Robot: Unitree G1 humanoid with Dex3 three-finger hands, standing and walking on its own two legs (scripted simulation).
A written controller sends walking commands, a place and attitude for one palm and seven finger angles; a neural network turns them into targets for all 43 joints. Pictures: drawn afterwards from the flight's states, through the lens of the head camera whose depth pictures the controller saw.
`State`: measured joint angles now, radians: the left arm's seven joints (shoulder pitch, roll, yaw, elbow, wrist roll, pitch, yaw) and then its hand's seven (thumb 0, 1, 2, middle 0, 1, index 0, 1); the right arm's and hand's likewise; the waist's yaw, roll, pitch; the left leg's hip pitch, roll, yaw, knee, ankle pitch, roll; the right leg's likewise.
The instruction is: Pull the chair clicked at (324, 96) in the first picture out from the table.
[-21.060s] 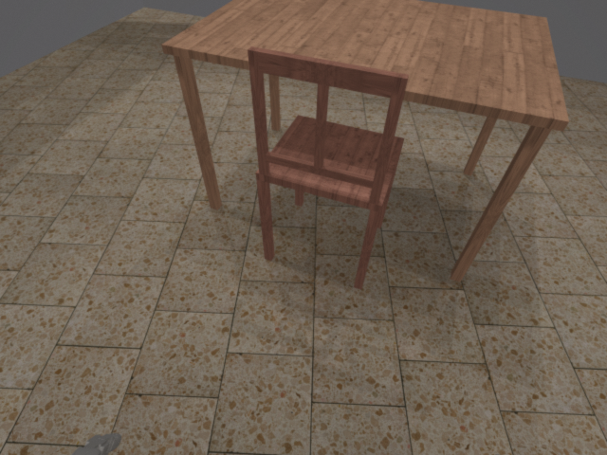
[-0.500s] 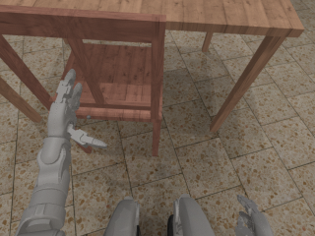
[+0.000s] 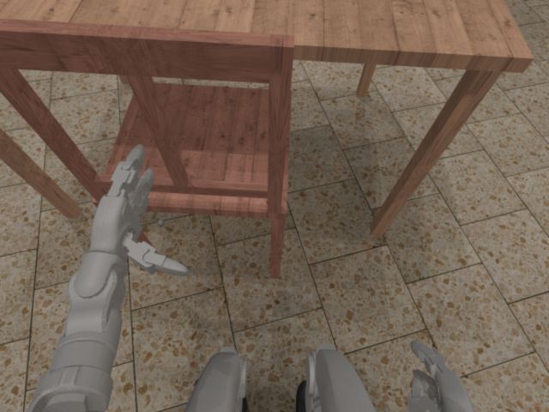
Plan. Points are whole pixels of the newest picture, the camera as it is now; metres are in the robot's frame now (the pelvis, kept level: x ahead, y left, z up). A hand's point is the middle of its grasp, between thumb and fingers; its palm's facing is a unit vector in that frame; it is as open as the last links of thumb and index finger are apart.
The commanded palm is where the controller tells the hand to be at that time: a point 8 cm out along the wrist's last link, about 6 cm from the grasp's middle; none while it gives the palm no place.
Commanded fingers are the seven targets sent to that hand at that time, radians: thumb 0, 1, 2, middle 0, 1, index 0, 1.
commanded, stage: aim the fingers beside a spindle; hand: left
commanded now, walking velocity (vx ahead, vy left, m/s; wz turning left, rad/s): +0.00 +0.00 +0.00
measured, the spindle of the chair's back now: (163, 138) +0.52 +0.20 +0.03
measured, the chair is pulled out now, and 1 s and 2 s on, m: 0.00 0.00 0.00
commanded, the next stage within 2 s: push the fingers through the gap in 1.86 s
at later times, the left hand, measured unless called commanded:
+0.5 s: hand (153, 215) +0.37 +0.18 +0.04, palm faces +0.02 -1.00 -0.06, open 16.9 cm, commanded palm +0.35 +0.23 +0.04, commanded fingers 0.00 -0.50 0.30 -0.06 -0.08 -0.06 -0.08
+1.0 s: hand (160, 227) +0.36 +0.18 +0.02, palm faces -0.06 -1.00 -0.02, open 17.0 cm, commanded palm +0.34 +0.23 +0.03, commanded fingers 0.00 -0.50 0.30 -0.06 -0.08 -0.06 -0.08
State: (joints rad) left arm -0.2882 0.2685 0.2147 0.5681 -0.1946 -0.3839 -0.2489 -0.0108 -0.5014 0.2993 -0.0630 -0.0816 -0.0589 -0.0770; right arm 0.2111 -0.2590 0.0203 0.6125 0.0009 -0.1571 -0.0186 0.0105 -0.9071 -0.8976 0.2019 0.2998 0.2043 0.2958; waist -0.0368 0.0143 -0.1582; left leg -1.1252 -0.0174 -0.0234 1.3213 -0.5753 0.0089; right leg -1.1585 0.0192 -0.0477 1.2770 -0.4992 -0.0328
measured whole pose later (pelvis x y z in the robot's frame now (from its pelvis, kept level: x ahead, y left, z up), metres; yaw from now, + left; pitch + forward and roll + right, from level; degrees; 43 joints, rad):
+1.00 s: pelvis +0.00 +0.00 +0.00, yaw +0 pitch +22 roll -1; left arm -0.30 0.28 0.21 0.60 -0.22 -0.37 -0.29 -0.01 -0.50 0.30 -0.06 -0.08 -0.06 -0.08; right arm 0.22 -0.27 0.02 0.62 0.01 -0.17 -0.03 0.01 -0.91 -0.90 0.20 0.30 0.20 0.30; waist -0.03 0.02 -0.16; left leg -1.13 -0.02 -0.03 1.32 -0.57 0.00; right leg -1.16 0.02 -0.06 1.28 -0.50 -0.04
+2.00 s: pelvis +0.00 +0.00 +0.00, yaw +0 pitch +22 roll -1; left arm -0.32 0.28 0.23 0.58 -0.18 -0.40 -0.23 -0.01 -0.50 0.30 -0.06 -0.08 -0.06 -0.08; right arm 0.21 -0.26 0.02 0.62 0.00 -0.15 -0.02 0.01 -0.91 -0.90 0.20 0.30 0.20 0.30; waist -0.04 0.01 -0.15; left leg -1.14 -0.02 -0.03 1.33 -0.58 0.00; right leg -1.17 0.02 -0.05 1.29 -0.50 -0.04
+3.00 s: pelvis -0.01 +0.01 -0.01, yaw -1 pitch +26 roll -2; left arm -0.74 0.38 0.33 0.98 -0.10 -0.45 -0.21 -0.01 -0.50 0.30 -0.06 -0.08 -0.06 -0.08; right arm 0.27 -0.27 0.03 0.67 -0.03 -0.13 0.00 0.01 -0.91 -0.90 0.20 0.30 0.20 0.30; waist -0.12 0.02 -0.15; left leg -1.24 -0.01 -0.03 1.37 -0.57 0.02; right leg -1.27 0.03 -0.05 1.30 -0.48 -0.03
